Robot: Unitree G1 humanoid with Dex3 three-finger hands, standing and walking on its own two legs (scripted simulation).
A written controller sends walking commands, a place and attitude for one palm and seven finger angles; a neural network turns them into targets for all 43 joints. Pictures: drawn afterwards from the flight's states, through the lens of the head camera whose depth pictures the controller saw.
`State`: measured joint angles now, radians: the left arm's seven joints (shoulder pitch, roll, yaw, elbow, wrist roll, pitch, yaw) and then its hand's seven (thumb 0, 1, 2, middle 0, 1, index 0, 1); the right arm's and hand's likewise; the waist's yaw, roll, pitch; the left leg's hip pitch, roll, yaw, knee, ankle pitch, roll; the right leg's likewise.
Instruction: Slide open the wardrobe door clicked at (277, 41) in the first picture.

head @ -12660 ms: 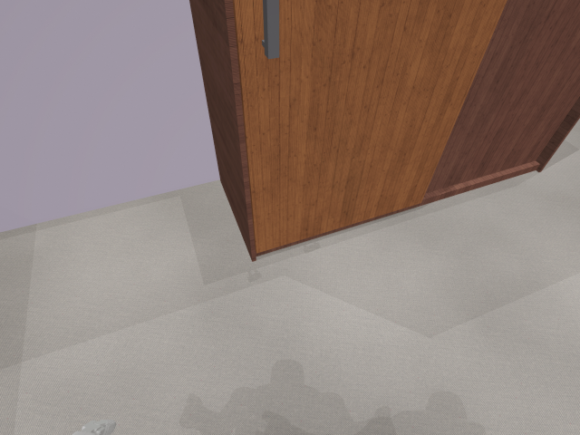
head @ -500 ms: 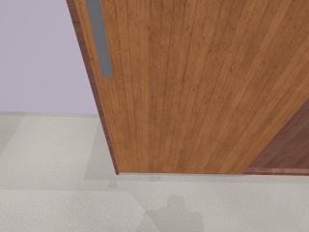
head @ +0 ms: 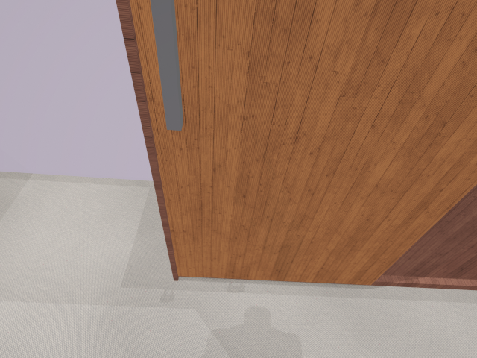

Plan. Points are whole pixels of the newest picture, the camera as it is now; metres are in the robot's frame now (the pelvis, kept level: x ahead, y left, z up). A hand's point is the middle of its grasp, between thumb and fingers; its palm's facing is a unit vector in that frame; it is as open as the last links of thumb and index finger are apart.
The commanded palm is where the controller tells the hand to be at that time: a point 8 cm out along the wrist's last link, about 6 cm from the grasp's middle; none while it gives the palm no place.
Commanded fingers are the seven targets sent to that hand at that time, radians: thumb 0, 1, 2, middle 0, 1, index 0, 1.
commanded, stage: come to a stop and stand still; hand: left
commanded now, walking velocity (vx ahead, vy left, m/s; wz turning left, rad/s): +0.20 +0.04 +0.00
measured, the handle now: (170, 41) +0.52 +0.17 +0.27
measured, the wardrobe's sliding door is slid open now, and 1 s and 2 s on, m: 0.00 0.00 0.00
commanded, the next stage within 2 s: look again from close up in 1.62 s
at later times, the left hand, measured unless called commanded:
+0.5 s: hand out of the picture +0.15 +0.17 -0.17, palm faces +0.10 -0.97 -0.20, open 7.3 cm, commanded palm none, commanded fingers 0.00 0.90 0.90 -0.20 -0.30 -0.20 -0.30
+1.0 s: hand out of the picture -0.03 +0.17 -0.17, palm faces +0.10 -0.98 -0.17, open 7.4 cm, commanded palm none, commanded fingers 0.00 0.90 0.90 -0.20 -0.30 -0.20 -0.30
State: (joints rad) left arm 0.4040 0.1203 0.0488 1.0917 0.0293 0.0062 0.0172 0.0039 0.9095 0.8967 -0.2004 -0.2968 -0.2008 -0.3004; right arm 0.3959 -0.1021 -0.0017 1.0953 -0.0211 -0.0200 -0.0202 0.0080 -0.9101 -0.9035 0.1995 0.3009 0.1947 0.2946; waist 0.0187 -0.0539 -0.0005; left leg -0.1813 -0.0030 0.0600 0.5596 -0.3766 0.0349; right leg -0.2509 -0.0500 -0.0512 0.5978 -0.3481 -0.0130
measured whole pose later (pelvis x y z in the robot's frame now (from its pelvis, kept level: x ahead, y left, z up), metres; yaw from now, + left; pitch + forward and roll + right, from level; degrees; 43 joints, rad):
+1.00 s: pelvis +0.02 +0.01 +0.01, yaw +3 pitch -1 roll +0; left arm 0.37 0.12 0.00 1.10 0.02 0.01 0.03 0.01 0.91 0.90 -0.20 -0.30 -0.20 -0.30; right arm 0.20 -0.16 -0.03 1.03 0.00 0.00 -0.03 -0.01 -0.95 -0.90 0.20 0.30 0.20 0.30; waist 0.01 0.00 0.04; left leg -0.24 0.00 0.09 0.45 -0.19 0.03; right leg -0.18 -0.02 -0.03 0.47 -0.27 0.01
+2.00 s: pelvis -0.02 +0.03 +0.01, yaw +3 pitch -3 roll -1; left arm 0.23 0.35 0.02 0.93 0.03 0.00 0.01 0.01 0.91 0.90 -0.20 -0.30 -0.20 -0.30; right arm 0.18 -0.35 -0.03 0.93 -0.02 -0.01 0.01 0.01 -0.91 -0.90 0.20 0.30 0.20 0.30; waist -0.01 0.01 -0.01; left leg -0.28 -0.01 0.09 0.47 -0.16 0.07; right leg -0.20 -0.03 -0.03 0.47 -0.22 0.03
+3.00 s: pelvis +0.00 +0.04 +0.01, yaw +4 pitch -2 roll -1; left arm 0.22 0.32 -0.01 1.06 0.03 0.00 0.01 0.01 0.91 0.90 -0.20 -0.30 -0.20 -0.30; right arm 0.16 -0.31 -0.01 1.08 0.00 0.00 0.01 0.01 -0.91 -0.90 0.20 0.30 0.20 0.30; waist -0.01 -0.01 0.03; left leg -0.20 -0.04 0.09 0.35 -0.11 0.07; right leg -0.13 -0.05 -0.03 0.36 -0.18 0.04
